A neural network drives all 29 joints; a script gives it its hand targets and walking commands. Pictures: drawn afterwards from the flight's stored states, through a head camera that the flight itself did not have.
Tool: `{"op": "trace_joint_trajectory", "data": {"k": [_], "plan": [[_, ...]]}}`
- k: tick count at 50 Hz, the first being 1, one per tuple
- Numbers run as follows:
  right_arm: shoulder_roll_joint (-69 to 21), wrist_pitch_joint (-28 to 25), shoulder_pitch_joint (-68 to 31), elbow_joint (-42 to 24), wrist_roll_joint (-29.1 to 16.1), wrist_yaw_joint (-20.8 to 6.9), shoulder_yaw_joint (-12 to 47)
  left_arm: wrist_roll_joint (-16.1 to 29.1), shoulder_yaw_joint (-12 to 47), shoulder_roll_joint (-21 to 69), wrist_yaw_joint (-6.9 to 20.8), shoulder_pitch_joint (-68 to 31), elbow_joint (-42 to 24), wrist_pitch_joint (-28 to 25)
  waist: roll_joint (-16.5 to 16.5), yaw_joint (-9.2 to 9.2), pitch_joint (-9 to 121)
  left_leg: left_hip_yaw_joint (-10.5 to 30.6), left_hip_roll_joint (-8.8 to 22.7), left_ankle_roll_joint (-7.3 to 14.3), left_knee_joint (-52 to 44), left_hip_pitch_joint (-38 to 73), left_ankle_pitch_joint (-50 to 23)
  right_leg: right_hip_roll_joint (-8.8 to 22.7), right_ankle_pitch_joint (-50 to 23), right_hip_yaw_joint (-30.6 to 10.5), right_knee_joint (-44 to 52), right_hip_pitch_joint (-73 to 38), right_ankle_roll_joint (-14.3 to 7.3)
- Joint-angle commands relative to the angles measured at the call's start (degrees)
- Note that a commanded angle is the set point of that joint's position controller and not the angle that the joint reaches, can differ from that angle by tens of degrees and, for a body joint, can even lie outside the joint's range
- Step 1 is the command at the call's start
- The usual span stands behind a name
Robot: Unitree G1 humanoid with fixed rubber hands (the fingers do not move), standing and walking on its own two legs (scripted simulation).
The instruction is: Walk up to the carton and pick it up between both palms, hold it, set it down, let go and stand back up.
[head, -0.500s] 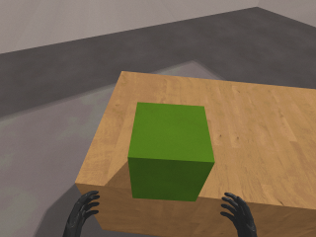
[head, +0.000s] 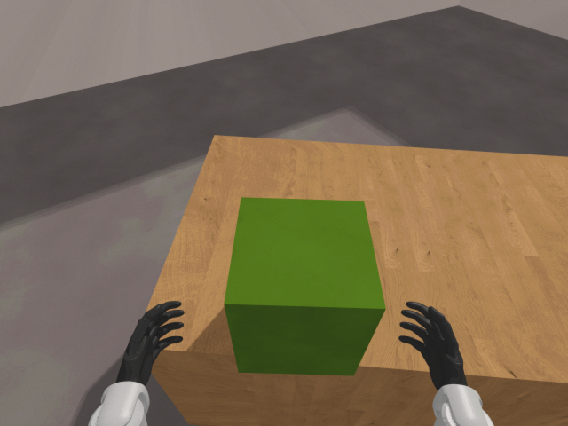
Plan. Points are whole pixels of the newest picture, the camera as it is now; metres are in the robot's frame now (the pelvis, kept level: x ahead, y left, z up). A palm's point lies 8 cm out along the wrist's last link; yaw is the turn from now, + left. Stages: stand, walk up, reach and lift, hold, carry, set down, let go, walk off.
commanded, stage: reach and lift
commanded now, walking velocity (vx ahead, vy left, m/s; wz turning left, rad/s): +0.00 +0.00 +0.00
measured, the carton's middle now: (299, 289) +0.36 +0.00 -0.05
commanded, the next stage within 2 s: none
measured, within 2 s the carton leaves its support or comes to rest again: neither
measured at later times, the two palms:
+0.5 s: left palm (149, 282) +0.29 +0.21 +0.06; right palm (440, 294) +0.29 -0.19 +0.05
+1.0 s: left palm (158, 224) +0.36 +0.21 +0.11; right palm (440, 240) +0.35 -0.20 +0.10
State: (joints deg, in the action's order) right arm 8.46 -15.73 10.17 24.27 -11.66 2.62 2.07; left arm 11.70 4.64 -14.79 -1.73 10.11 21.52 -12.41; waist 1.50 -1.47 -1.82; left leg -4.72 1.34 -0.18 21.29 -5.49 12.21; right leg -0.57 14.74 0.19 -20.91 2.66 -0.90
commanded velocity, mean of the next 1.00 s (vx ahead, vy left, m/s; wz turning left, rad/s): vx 0.00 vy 0.00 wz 0.00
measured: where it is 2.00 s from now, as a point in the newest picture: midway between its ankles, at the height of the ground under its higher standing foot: outside the picture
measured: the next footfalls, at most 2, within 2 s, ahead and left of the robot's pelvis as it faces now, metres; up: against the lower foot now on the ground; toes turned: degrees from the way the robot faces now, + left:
none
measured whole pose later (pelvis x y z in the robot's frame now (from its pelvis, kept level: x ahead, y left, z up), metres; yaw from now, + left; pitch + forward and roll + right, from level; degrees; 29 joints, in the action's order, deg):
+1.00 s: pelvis -0.02 +0.00 +0.00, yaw -1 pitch +2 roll +0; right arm 15.3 9.5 -27.6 28.3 -19.8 8.2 3.2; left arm 9.3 -6.8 -15.0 -1.1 -28.3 22.1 21.6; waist 0.9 0.1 0.9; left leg -5.3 2.1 0.0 18.7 -12.5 8.5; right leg -1.4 10.7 -0.4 -18.4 10.1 -0.8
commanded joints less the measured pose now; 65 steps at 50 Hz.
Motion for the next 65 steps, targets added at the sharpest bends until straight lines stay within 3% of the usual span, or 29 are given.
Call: {"op": "trace_joint_trajectory", "data": {"k": [1, 10, 11, 17, 18, 21, 25, 36, 40, 41, 44, 49, 52, 57, 61, 65], "plan": [[5.5, 0.4, -10.4, -14.4, -0.6, 0.6, -2.2, 0.2, -3.8, -6.2, 0.2, -11.4, -13.5, -0.3, -2.2, 0.06, 9.9, 3.4, -0.7, -1.5, -0.5, 9.0, -18.6, 0.8, -17.3, -3.3, 4.2, 5.1, -0.4], [6.6, 9.5, -16.6, -20.7, -2.0, 3.0, -3.3, 0.9, -6.6, -6.7, 1.1, -19.0, -19.8, 10.9, -2.0, 0.04, 11.9, 3.7, -0.7, -0.8, -1.6, 10.8, -19.9, 0.9, -18.6, -3.4, 5.5, 5.7, 0.7], [6.3, 9.8, -18.8, -20.0, -0.8, 3.4, -4.4, 0.1, -7.3, -5.7, 1.0, -21.2, -18.8, 12.1, -2.2, 0.54, 11.9, 3.7, -1.0, -1.0, -1.5, 9.6, -20.2, 0.5, -18.5, -3.2, 5.5, 6.8, 0.7], [6.9, 12.4, -26.5, -18.0, -1.5, 4.0, -4.6, -0.9, -8.9, -5.0, 0.9, -29.2, -18.5, 16.8, -3.4, -0.46, 14.8, 3.0, -0.8, -0.9, -1.3, 11.4, -20.2, -0.1, -14.9, -2.3, 5.9, 8.3, 0.6], [7.0, 13.1, -28.4, -17.4, -1.5, 4.1, -4.4, -1.2, -9.3, -4.9, 1.2, -30.6, -17.5, 17.6, -2.3, -0.30, 15.1, 2.9, -0.7, -0.6, -1.3, 11.3, -19.7, -0.3, -14.9, -2.0, 6.0, 8.5, 0.8], [8.0, 14.1, -31.4, -18.8, -1.9, 5.0, -4.2, -0.8, -10.2, -5.4, 1.6, -34.0, -18.3, 19.5, -0.7, 0.55, 19.6, 2.5, -0.8, -0.2, -0.8, 12.0, -21.6, -0.4, -20.0, -1.9, 5.2, 6.4, 1.9], [8.8, 16.0, -37.2, -15.4, -2.2, 5.4, -4.0, -1.2, -11.7, -5.6, 2.0, -39.2, -14.3, 22.0, 0.0, 0.53, 18.8, 2.5, -0.9, 0.3, -1.8, 9.9, -18.4, -0.5, -18.1, -1.6, 5.1, 6.7, 2.2], [12.2, 19.0, -48.7, -12.6, -5.4, 5.2, -3.6, -2.8, -13.3, -6.8, 0.9, -50.9, -15.5, 27.2, -3.3, 0.59, 25.5, 1.7, -0.7, -0.1, -0.7, 12.3, -20.3, -1.3, -18.6, -0.6, 4.7, 7.9, 2.3], [13.3, 20.1, -52.8, -12.3, -6.4, 5.6, -3.3, -2.5, -13.7, -7.2, 0.8, -53.9, -15.0, 29.2, -2.2, 1.13, 27.0, 1.8, -1.1, -0.1, -0.2, 11.6, -21.4, -1.4, -22.5, -0.5, 4.0, 7.2, 2.8], [13.4, 20.5, -54.4, -12.2, -6.4, 5.7, -3.2, -2.1, -13.9, -8.0, 0.8, -55.3, -14.5, 29.5, -1.0, 1.58, 26.8, 1.7, -1.2, 0.4, -0.3, 11.1, -20.1, -1.4, -22.0, -0.3, 4.0, 7.3, 3.2], [13.3, 21.5, -56.6, -9.3, -6.9, 5.6, -2.9, -2.2, -13.8, -7.7, 0.8, -57.9, -12.2, 29.9, -1.8, 1.24, 27.1, 1.7, -1.1, 1.0, -0.6, 10.3, -19.4, -1.2, -22.1, -0.7, 3.7, 7.6, 3.1], [14.9, 22.7, -61.8, -6.4, -8.7, 5.6, -1.9, -2.8, -14.4, -9.3, 0.4, -62.2, -10.0, 31.2, -2.4, 1.30, 30.6, 2.0, -0.9, 0.6, 0.5, 11.1, -21.9, -1.6, -25.3, -0.4, 3.4, 7.5, 3.2], [15.0, 23.1, -63.6, -3.8, -8.9, 5.9, -1.2, -2.7, -14.3, -9.3, 0.6, -63.7, -7.7, 31.5, -1.1, 1.57, 30.6, 2.0, -1.0, 0.8, 0.8, 10.6, -21.3, -1.6, -25.8, -0.2, 3.2, 6.8, 3.4], [14.0, 21.7, -63.1, 1.4, -9.3, 6.0, 0.1, -4.5, -14.0, -7.8, 0.8, -62.6, -3.1, 30.0, -3.2, 1.78, 29.4, 2.2, -0.8, 0.2, 1.7, 12.3, -23.7, -1.9, -26.6, 0.3, 3.5, 8.2, 3.0], [11.8, 18.6, -61.7, 4.9, -7.7, 6.1, -0.3, -6.2, -14.5, -6.3, 1.6, -60.8, 1.9, 26.3, -2.7, 1.64, 28.0, 2.1, -0.8, 0.2, 2.5, 10.6, -23.6, -2.1, -24.6, 0.5, 3.2, 8.3, 3.0], [9.0, 13.4, -60.4, 9.1, -4.2, 5.7, -1.4, -7.3, -13.3, -4.4, 2.1, -60.6, 8.4, 18.6, -2.4, 1.57, 25.9, 2.0, -0.6, 0.0, 2.9, 7.7, -20.6, -2.1, -20.5, 0.9, 3.0, 11.0, 2.8]]}}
